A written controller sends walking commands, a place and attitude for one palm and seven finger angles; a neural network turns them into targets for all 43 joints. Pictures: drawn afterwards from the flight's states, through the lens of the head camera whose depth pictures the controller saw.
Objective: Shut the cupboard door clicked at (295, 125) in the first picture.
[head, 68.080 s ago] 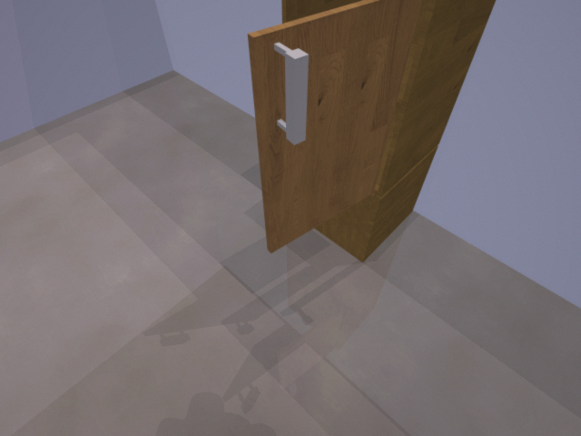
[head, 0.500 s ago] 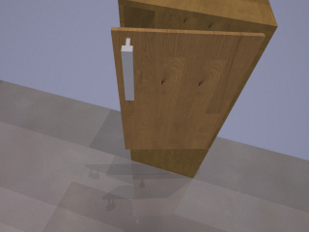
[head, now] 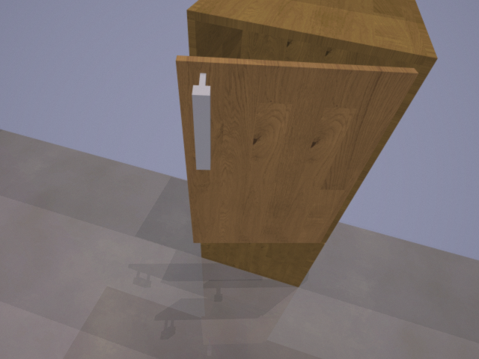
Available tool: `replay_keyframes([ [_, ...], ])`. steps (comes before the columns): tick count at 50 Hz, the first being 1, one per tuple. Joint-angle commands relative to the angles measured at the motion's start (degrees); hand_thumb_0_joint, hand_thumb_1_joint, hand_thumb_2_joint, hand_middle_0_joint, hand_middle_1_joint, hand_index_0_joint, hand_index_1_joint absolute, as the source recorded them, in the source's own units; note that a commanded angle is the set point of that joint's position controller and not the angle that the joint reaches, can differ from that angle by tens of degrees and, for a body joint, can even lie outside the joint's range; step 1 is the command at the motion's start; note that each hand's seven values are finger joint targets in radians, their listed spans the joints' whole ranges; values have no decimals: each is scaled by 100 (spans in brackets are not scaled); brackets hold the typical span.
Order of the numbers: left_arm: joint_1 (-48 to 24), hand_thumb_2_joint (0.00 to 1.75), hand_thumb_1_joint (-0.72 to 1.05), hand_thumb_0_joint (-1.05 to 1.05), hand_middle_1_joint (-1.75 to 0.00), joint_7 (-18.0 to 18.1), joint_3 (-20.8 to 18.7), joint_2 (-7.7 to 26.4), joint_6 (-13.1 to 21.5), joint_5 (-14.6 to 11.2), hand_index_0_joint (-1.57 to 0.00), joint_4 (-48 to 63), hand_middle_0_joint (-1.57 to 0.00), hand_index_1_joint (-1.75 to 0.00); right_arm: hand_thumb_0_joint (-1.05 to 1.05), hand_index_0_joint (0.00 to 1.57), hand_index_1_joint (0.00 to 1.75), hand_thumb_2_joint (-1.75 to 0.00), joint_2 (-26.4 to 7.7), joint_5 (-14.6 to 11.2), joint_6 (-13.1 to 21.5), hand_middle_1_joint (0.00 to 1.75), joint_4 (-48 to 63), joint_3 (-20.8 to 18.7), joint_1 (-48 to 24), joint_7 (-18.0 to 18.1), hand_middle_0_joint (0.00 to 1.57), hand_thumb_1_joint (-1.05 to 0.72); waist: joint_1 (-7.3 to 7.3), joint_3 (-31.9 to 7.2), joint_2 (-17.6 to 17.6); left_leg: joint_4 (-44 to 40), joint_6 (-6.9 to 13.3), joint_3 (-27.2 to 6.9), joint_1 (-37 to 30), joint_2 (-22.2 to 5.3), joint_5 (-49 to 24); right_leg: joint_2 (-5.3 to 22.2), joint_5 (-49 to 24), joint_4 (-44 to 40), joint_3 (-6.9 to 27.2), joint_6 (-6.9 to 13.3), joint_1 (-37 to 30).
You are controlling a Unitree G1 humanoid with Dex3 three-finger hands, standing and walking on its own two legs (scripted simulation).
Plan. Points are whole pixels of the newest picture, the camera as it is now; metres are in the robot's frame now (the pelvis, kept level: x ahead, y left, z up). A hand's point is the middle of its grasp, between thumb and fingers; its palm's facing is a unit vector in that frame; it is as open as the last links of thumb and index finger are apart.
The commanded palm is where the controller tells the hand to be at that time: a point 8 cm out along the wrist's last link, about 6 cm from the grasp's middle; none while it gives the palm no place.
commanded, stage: come to a stop and stand still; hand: left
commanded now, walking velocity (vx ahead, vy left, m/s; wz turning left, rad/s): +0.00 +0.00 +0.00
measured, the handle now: (203, 123) +0.47 +0.11 +0.15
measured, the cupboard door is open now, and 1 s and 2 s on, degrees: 18 18 18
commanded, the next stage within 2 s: look again from close up in 0.10 s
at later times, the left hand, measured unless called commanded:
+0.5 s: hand out of the picture +0.03 +0.19 -0.18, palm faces -0.02 -0.97 -0.23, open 7.4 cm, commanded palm none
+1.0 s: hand out of the picture +0.01 +0.15 -0.18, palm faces +0.00 -0.98 -0.20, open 7.4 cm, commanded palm none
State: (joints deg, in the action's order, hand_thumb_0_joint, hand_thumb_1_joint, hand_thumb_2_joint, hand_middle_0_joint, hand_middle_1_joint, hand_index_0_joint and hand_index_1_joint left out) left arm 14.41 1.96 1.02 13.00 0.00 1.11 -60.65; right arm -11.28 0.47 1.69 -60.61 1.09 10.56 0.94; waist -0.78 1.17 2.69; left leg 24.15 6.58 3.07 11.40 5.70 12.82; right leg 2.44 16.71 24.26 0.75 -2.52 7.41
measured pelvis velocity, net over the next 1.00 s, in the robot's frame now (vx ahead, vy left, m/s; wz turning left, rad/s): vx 0.02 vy -0.03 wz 0.02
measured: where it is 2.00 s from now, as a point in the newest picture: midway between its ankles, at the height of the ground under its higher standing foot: outside the picture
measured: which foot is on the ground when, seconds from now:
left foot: down 0.00-1.00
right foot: down 0.00-1.00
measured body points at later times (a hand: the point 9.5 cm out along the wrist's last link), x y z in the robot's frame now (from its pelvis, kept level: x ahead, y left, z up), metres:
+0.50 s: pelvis +0.01 -0.01 +0.00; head +0.03 +0.01 +0.45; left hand +0.04 +0.24 -0.16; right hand +0.05 -0.26 -0.14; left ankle +0.00 +0.04 -0.74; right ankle -0.04 -0.15 -0.74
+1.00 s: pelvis +0.02 -0.03 +0.00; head +0.03 -0.01 +0.45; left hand +0.02 +0.20 -0.17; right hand +0.05 -0.26 -0.15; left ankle +0.00 +0.04 -0.74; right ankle -0.04 -0.15 -0.74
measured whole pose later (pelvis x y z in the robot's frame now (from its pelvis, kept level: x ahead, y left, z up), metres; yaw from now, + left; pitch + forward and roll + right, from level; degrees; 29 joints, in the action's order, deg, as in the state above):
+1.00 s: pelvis +0.02 -0.03 +0.00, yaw +1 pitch +0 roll +1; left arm 15.5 1.8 0.9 12.1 -0.8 1.2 -63.0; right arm -8.8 0.8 1.0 -64.5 1.1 12.5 1.4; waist 0.2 1.1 3.7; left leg 22.9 4.4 1.5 10.0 5.3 13.3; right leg 1.9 19.3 26.3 -0.6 -0.4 7.2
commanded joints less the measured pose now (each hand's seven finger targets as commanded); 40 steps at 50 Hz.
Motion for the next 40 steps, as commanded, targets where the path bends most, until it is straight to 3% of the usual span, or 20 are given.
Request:
replay_keyframes([
  [1,290,90,90,0,-30,48,-141,716,60,-11,-20,219,-20,-30,0,20,30,-90,-965,-21,97,30,220,-191,165,94,20,-90,15,-28,-333,-489,-268,-1103,-328,-1175,-1744,312,-805,-202,256,375,216],
  [8,169,90,90,0,-30,31,-151,759,63,-23,-20,262,-20,-30,0,20,30,-90,-998,-14,94,30,184,-188,73,73,20,-90,10,-23,-243,-599,-268,-1097,-217,-1162,-1242,370,-738,-277,315,397,118],
  [17,91,90,90,0,-30,33,-160,814,84,-36,-20,238,-20,-30,0,20,30,-90,-1029,-20,109,30,75,-190,79,80,20,-90,25,-223,-262,-517,-281,-1017,-473,-1166,-1798,380,-1058,-269,330,404,8],
  [34,120,90,90,0,-30,20,-119,771,79,-41,-20,50,-20,-30,0,20,30,-90,-1027,-23,84,30,-71,-157,62,82,20,-90,47,-10,-281,-715,-305,-1022,-489,-1175,-1292,400,-831,-453,367,400,87],
  [37,135,90,90,0,-30,25,-130,786,91,-35,-20,56,-20,-30,0,20,30,-90,-1021,-29,95,30,-82,-152,61,85,20,-90,40,-44,-276,-670,-303,-992,-514,-1172,-1512,414,-971,-457,361,398,45],
  [40,306,90,90,0,-30,31,-53,468,50,-55,-20,-55,-20,-30,0,20,30,-90,-741,-19,75,30,-173,-85,195,86,20,-90,64,-77,-241,-699,-322,-1049,-570,-1224,-1316,351,-707,-405,242,325,84],
])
